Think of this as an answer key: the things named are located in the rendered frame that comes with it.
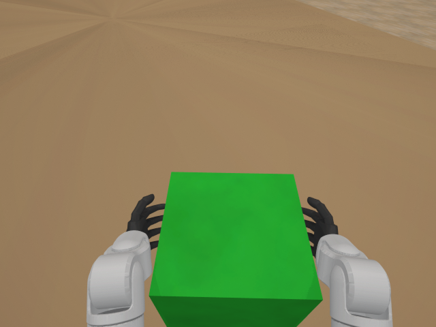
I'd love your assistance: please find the left robot forearm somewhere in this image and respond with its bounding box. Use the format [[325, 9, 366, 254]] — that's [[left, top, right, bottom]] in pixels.
[[87, 230, 153, 327]]

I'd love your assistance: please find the right robot forearm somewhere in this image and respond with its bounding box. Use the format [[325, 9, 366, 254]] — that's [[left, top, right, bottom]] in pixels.
[[315, 234, 393, 327]]

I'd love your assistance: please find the carton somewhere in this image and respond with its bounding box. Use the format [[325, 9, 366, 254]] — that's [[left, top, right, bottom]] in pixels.
[[149, 172, 323, 327]]

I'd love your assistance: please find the left robot hand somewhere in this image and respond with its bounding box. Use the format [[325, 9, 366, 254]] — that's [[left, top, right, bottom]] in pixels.
[[126, 194, 166, 250]]

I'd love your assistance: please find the right robot hand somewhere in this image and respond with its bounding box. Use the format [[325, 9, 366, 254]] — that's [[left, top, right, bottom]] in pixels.
[[301, 197, 339, 257]]

